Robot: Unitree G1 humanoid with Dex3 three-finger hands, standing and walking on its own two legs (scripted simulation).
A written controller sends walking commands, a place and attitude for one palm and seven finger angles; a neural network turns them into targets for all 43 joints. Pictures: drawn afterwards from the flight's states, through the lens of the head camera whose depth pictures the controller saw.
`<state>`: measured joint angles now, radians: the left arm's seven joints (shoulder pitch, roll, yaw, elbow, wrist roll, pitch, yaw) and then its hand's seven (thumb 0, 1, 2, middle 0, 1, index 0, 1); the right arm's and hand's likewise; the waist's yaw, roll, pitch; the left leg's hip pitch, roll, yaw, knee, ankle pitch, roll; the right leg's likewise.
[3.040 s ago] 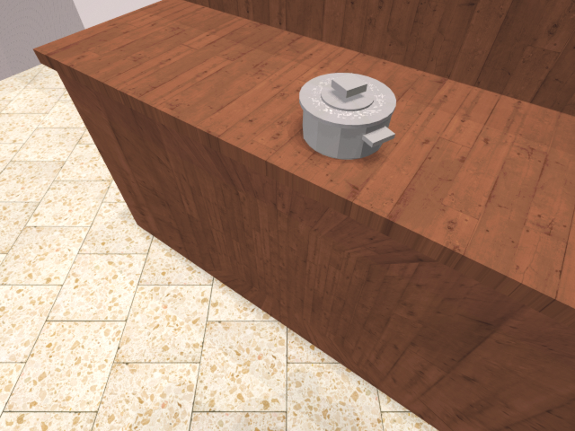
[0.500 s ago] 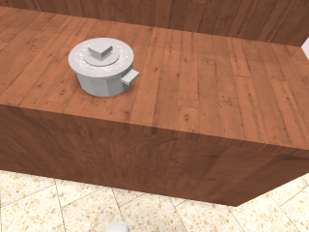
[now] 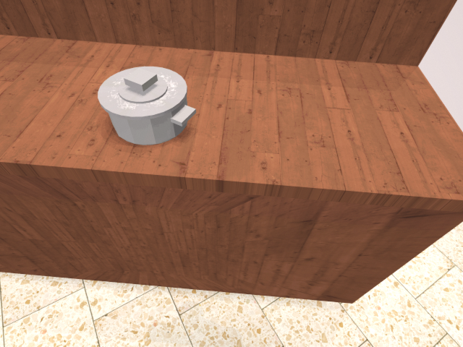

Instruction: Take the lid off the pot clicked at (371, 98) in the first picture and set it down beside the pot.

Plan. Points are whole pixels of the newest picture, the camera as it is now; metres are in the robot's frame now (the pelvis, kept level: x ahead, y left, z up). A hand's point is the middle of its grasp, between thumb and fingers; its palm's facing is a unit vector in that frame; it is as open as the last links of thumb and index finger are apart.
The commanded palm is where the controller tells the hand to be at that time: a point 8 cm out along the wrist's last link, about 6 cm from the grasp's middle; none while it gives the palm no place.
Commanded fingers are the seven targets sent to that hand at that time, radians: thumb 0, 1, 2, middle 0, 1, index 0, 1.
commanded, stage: come to a stop and stand still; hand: left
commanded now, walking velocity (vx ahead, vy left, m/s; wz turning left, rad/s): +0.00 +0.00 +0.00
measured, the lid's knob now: (141, 79) +0.58 +0.21 +0.15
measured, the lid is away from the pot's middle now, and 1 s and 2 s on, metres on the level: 0.00 0.00 0.00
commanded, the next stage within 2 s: look again from close up in 0.20 s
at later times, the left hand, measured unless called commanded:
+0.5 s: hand out of the picture +0.01 +0.18 -0.18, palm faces +0.02 -0.98 -0.21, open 7.4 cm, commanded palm none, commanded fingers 0.00 0.90 0.90 -0.20 -0.30 -0.20 -0.30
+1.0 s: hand out of the picture +0.03 +0.19 -0.18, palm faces +0.02 -0.97 -0.22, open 7.4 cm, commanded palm none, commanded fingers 0.00 0.90 0.90 -0.20 -0.30 -0.20 -0.30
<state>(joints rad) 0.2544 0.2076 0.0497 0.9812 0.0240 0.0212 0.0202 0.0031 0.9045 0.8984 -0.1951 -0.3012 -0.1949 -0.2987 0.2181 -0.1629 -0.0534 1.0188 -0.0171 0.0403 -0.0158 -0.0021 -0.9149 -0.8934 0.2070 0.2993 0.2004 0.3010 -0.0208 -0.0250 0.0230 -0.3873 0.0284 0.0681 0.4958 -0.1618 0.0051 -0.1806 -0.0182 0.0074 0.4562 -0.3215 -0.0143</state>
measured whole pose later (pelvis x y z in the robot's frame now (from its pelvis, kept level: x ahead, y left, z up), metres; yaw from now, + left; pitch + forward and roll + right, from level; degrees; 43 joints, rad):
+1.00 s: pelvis +0.01 +0.00 +0.00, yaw +0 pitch +0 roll +0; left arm 0.28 0.20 0.01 1.01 0.02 0.00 0.04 0.01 0.90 0.90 -0.20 -0.30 -0.20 -0.30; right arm 0.20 -0.17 -0.01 1.02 -0.01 -0.01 -0.01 0.00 -0.91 -0.89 0.20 0.30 0.20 0.30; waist 0.01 -0.02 0.04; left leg -0.33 0.01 0.02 0.57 -0.25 0.01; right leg -0.19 -0.01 0.01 0.55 -0.37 0.02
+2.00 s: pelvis +0.10 +0.09 -0.02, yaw +0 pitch +0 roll +2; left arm 0.32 0.25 0.07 0.97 0.02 0.03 0.04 0.01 0.90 0.90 -0.20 -0.30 -0.20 -0.30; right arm 0.13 -0.21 -0.05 0.88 -0.01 0.01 0.01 0.00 -0.91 -0.89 0.20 0.30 0.19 0.30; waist 0.04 -0.07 0.09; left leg -0.38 0.03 0.09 0.63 -0.24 0.01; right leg -0.32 -0.12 0.00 0.90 -0.56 0.03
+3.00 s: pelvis +0.15 +0.10 +0.00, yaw +1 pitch +0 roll +0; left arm 0.28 0.19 -0.01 1.02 0.01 -0.01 0.04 0.01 0.90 0.90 -0.20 -0.30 -0.20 -0.30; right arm 0.22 -0.16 0.01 1.04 -0.01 -0.01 -0.03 0.01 -0.92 -0.89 0.20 0.30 0.20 0.30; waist 0.00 -0.02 0.03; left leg -0.22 0.03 0.07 0.50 -0.28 0.00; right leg -0.13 0.03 -0.02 0.46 -0.33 -0.04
